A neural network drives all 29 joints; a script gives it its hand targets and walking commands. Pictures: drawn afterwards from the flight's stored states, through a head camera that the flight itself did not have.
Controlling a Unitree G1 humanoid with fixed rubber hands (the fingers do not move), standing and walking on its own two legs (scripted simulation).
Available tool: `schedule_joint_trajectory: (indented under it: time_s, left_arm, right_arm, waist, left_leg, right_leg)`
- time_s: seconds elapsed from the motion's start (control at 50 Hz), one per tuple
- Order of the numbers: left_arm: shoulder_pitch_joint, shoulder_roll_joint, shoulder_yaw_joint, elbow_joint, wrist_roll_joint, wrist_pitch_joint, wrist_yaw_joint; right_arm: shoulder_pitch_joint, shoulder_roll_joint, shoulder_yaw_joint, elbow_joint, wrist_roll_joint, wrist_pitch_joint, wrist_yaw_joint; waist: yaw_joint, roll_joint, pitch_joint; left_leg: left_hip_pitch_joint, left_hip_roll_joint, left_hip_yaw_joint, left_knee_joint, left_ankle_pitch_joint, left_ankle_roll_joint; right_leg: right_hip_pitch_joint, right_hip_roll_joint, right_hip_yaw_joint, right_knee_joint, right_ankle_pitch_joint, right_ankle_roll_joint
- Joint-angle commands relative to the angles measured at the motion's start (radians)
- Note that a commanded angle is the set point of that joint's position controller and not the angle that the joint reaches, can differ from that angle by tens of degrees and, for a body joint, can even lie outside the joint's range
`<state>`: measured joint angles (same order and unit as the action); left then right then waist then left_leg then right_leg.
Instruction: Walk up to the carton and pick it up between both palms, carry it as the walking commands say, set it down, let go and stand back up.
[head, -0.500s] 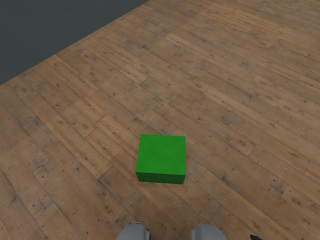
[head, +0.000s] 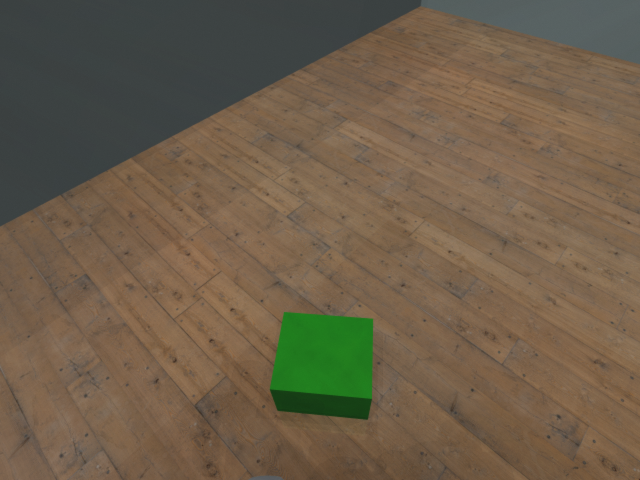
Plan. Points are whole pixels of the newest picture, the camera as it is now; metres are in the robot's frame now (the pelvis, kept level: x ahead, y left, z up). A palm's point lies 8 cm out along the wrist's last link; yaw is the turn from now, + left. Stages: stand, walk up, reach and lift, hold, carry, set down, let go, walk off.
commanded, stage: walk up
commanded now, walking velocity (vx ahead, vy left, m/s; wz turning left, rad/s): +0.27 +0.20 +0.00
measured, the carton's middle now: (325, 364) +0.53 +0.05 -0.67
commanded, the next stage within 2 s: stand in 0.84 s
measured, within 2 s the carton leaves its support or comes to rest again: neither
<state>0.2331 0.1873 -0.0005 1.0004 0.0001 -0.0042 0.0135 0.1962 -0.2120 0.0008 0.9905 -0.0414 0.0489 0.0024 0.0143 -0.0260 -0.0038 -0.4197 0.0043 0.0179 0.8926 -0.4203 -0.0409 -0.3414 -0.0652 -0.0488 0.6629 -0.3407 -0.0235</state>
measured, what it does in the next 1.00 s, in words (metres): walks ahead: left foot, then right foot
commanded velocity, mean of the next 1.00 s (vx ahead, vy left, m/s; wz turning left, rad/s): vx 0.10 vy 0.03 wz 0.00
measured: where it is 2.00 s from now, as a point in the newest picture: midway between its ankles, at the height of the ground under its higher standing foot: outside the picture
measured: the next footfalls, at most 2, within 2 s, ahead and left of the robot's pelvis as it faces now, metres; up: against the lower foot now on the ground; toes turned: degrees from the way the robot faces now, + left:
left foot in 0.18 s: +0.09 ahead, +0.19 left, +0.00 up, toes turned +2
right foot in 0.56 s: +0.16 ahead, -0.06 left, +0.00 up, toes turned +0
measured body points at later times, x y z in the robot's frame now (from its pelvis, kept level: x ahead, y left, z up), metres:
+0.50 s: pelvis +0.09 +0.07 +0.01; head +0.10 +0.08 +0.46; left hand +0.13 +0.32 -0.15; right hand +0.06 -0.17 -0.14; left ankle +0.05 +0.20 -0.73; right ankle +0.08 -0.06 -0.69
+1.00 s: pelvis +0.10 +0.04 +0.00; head +0.10 +0.03 +0.45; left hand +0.15 +0.27 -0.15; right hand +0.12 -0.20 -0.16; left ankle +0.05 +0.19 -0.73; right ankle +0.12 -0.06 -0.73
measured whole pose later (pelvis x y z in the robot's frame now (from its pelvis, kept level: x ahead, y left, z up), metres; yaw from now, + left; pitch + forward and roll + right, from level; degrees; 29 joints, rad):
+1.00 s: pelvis +0.10 +0.04 +0.00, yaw +0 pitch -1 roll +1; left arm 0.26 0.16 0.00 1.01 0.00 0.00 0.02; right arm 0.28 -0.21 0.00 1.03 -0.01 0.00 -0.03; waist -0.02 0.00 0.00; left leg -0.17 0.04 0.03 0.55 -0.37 -0.04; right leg -0.32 0.00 -0.03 0.63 -0.30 -0.03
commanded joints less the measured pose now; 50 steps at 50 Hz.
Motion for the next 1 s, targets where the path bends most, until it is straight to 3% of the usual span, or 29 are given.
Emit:
schedule_joint_trajectory:
  time_s: [0.0,0.04,0.1,0.12,0.14,0.16,0.18,0.22,0.24,0.26,0.3,0.32,0.36,0.38,0.4,0.44,0.46,0.5,0.52,0.54,0.56,0.6,0.64,0.72,0.76,0.82,0.88,0.92,0.98]
  left_arm:
    - [0.110,0.245,0.094,0.025,0.049,-0.020,0.026]
    - [0.074,0.259,0.094,0.001,0.044,-0.025,0.013]
    - [-0.023,0.244,0.081,-0.041,0.034,-0.007,-0.002]
    - [-0.009,0.208,0.068,-0.043,0.032,-0.007,-0.005]
    - [0.001,0.180,0.061,-0.049,0.033,-0.011,-0.004]
    - [-0.008,0.120,0.043,-0.068,0.032,-0.015,-0.004]
    - [-0.037,0.098,0.047,-0.100,0.036,-0.009,-0.006]
    - [-0.079,0.122,0.055,-0.093,0.032,-0.006,-0.011]
    - [-0.049,0.125,0.053,-0.080,0.034,-0.008,-0.018]
    - [-0.019,0.130,0.055,-0.062,0.031,-0.004,-0.026]
    - [0.009,0.143,0.058,-0.041,0.038,-0.004,-0.037]
    - [-0.029,0.131,0.052,-0.046,0.036,-0.001,-0.035]
    - [-0.036,0.093,0.030,-0.054,0.032,-0.009,-0.032]
    - [-0.039,0.071,0.027,-0.050,0.020,-0.009,-0.026]
    - [-0.052,0.089,0.023,-0.054,0.018,-0.013,-0.026]
    - [-0.024,0.093,0.024,-0.049,0.000,-0.003,-0.009]
    - [0.012,0.075,0.017,-0.036,-0.008,-0.003,-0.002]
    - [0.096,0.083,0.016,0.005,-0.017,-0.014,0.004]
    - [0.114,0.127,0.024,0.010,-0.012,-0.024,0.009]
    - [0.088,0.175,0.033,0.013,-0.012,-0.030,0.010]
    - [0.085,0.189,0.035,0.003,-0.010,-0.029,0.008]
    - [0.045,0.209,0.036,-0.007,0.000,-0.024,0.018]
    - [0.027,0.167,0.042,-0.018,-0.006,-0.014,0.024]
    - [-0.007,0.107,0.036,-0.027,-0.009,-0.009,0.024]
    - [0.038,0.100,0.038,-0.023,-0.006,-0.012,0.021]
    - [-0.007,0.121,0.042,-0.027,-0.001,-0.008,0.023]
    - [0.040,0.097,0.028,-0.031,-0.002,-0.003,0.024]
    - [0.032,0.096,0.034,-0.037,-0.005,-0.004,0.024]
    - [0.000,0.091,0.037,-0.037,-0.006,-0.005,0.025]
  right_arm:
    - [-0.071,-0.086,-0.039,-0.057,-0.011,-0.040,0.028]
    - [-0.025,-0.079,-0.028,-0.059,0.007,-0.042,0.029]
    - [0.077,-0.078,-0.017,-0.012,0.020,-0.046,0.020]
    - [0.152,-0.086,-0.027,0.022,0.025,-0.050,0.012]
    - [0.212,-0.115,-0.037,0.040,0.015,-0.060,0.003]
    - [0.322,-0.175,-0.055,0.068,-0.002,-0.068,-0.009]
    - [0.344,-0.225,-0.063,0.059,-0.006,-0.068,-0.009]
    - [0.265,-0.202,-0.062,0.050,0.012,-0.072,-0.010]
    - [0.225,-0.189,-0.060,0.033,0.018,-0.076,-0.012]
    - [0.153,-0.185,-0.060,0.019,0.020,-0.080,-0.012]
    - [0.179,-0.190,-0.058,0.004,0.031,-0.099,-0.011]
    - [0.218,-0.193,-0.056,0.015,0.023,-0.114,-0.011]
    - [0.233,-0.187,-0.051,0.024,0.023,-0.125,-0.014]
    - [0.259,-0.139,-0.046,0.036,0.020,-0.122,-0.020]
    - [0.245,-0.159,-0.049,0.020,0.013,-0.117,-0.023]
    - [0.151,-0.153,-0.035,0.000,0.023,-0.099,-0.033]
    - [0.131,-0.155,-0.036,0.003,0.027,-0.087,-0.035]
    - [0.111,-0.166,-0.039,0.003,0.034,-0.065,-0.038]
    - [0.115,-0.158,-0.036,-0.010,0.036,-0.059,-0.036]
    - [0.137,-0.078,-0.023,-0.018,0.044,-0.050,-0.037]
    - [0.171,-0.033,-0.020,-0.012,0.041,-0.041,-0.039]
    - [0.211,-0.024,-0.019,0.002,0.048,-0.024,-0.042]
    - [0.214,-0.034,-0.018,0.032,0.044,-0.025,-0.043]
    - [0.183,-0.064,-0.022,0.034,0.041,-0.037,-0.045]
    - [0.131,-0.098,-0.031,0.026,0.046,-0.042,-0.045]
    - [0.138,-0.083,-0.026,0.031,0.041,-0.039,-0.048]
    - [0.145,-0.055,-0.022,0.038,0.037,-0.037,-0.042]
    - [0.144,-0.047,-0.017,0.040,0.031,-0.041,-0.041]
    - [0.158,-0.051,-0.011,0.043,0.029,-0.043,-0.039]
  waist:
    - [0.036,-0.071,0.075]
    - [0.020,-0.194,0.009]
    - [-0.055,-0.204,0.042]
    - [-0.073,-0.105,-0.009]
    - [-0.093,-0.043,-0.065]
    - [-0.130,0.241,-0.114]
    - [-0.122,0.286,-0.046]
    - [-0.093,0.189,0.030]
    - [-0.069,0.179,0.072]
    - [-0.038,0.249,0.094]
    - [-0.049,0.245,0.073]
    - [-0.078,0.169,0.093]
    - [-0.072,0.149,0.146]
    - [-0.061,0.177,0.105]
    - [-0.079,0.204,0.063]
    - [-0.033,0.227,0.073]
    - [-0.026,0.264,0.057]
    - [0.009,0.157,-0.030]
    - [0.001,0.088,-0.103]
    - [-0.013,-0.038,-0.095]
    - [-0.024,-0.145,-0.074]
    - [-0.029,-0.217,-0.027]
    - [-0.043,-0.127,-0.022]
    - [-0.033,-0.105,-0.043]
    - [-0.021,0.032,-0.046]
    - [-0.028,-0.016,0.011]
    - [-0.028,-0.004,0.037]
    - [-0.019,0.040,0.036]
    - [-0.019,-0.003,0.081]
  left_leg:
    - [-0.194,0.086,-0.048,-0.002,0.058,-0.020]
    - [-0.025,0.068,0.002,-0.144,0.035,-0.026]
    - [0.230,0.002,0.114,-0.407,0.147,-0.028]
    - [0.318,-0.002,0.125,-0.451,0.170,-0.022]
    - [0.394,0.070,0.046,-0.442,0.120,0.016]
    - [0.448,0.292,-0.232,-0.589,0.001,0.074]
    - [0.395,0.394,-0.446,-0.710,-0.110,0.130]
    - [0.309,0.347,-0.406,-0.726,-0.177,0.162]
    - [0.278,0.320,-0.341,-0.742,-0.165,0.133]
    - [0.247,0.285,-0.296,-0.746,-0.153,0.115]
    - [0.282,0.263,-0.245,-0.729,0.001,0.114]
    - [0.280,0.316,-0.269,-0.733,0.015,0.130]
    - [0.342,0.351,-0.270,-0.712,0.278,0.185]
    - [0.346,0.316,-0.204,-0.643,0.529,0.175]
    - [0.384,0.282,-0.167,-0.638,0.533,0.191]
    - [0.323,0.249,-0.083,-0.509,0.969,0.170]
    - [0.358,0.251,-0.064,-0.479,1.028,0.165]
    - [0.389,0.212,-0.027,-0.362,0.853,0.117]
    - [0.344,0.154,0.004,-0.313,0.701,0.079]
    - [0.264,0.090,0.025,-0.305,0.415,0.037]
    - [0.201,0.035,0.029,-0.296,0.129,0.027]
    - [0.170,-0.003,-0.017,-0.238,-0.072,0.029]
    - [0.190,0.029,-0.008,-0.346,0.037,0.027]
    - [0.294,0.118,-0.039,-0.462,0.359,0.044]
    - [0.299,0.128,-0.041,-0.450,0.415,0.051]
    - [0.251,0.114,-0.041,-0.457,0.355,0.047]
    - [0.276,0.113,-0.016,-0.478,0.212,0.026]
    - [0.262,0.122,-0.021,-0.506,0.204,0.030]
    - [0.221,0.134,-0.054,-0.526,0.220,0.046]
  right_leg:
    - [0.116,-0.325,0.435,-0.528,-0.191,-0.114]
    - [0.079,-0.271,0.327,-0.491,-0.132,-0.088]
    - [-0.086,-0.143,0.177,-0.400,-0.176,-0.042]
    - [-0.073,-0.114,0.144,-0.310,-0.166,-0.016]
    - [-0.108,-0.089,0.115,-0.193,-0.181,-0.002]
    - [-0.200,-0.004,0.024,0.087,-0.204,0.049]
    - [-0.301,0.052,0.015,0.258,-0.275,0.063]
    - [-0.289,-0.009,0.066,0.343,-0.215,0.064]
    - [-0.300,-0.009,0.078,0.348,-0.152,0.066]
    - [-0.262,-0.003,0.064,0.364,-0.108,0.060]
    - [-0.254,0.008,0.036,0.388,-0.046,0.076]
    - [-0.249,-0.010,0.054,0.383,-0.062,0.077]
    - [-0.305,-0.027,0.065,0.259,-0.022,0.077]
    - [-0.231,-0.022,0.063,0.219,-0.050,0.080]
    - [-0.207,-0.008,0.027,0.176,-0.038,0.075]
    - [-0.075,0.010,0.019,0.060,-0.069,0.081]
    - [-0.049,0.024,0.015,-0.021,-0.038,0.081]
    - [0.054,0.028,-0.007,-0.278,0.190,0.063]
    - [0.150,-0.019,0.029,-0.271,0.456,0.040]
    - [0.208,-0.101,0.149,-0.222,0.778,0.007]
    - [0.218,-0.164,0.215,-0.209,0.951,-0.029]
    - [0.171,-0.206,0.296,-0.229,0.920,-0.097]
    - [0.182,-0.149,0.246,-0.266,0.727,-0.076]
    - [0.095,-0.061,0.175,-0.206,0.533,-0.026]
    - [0.102,-0.044,0.162,-0.204,0.520,-0.016]
    - [0.111,-0.047,0.165,-0.215,0.512,-0.031]
    - [0.052,-0.055,0.199,-0.291,0.299,-0.039]
    - [0.073,-0.048,0.200,-0.287,0.251,-0.043]
    - [0.059,-0.028,0.175,-0.270,0.265,-0.036]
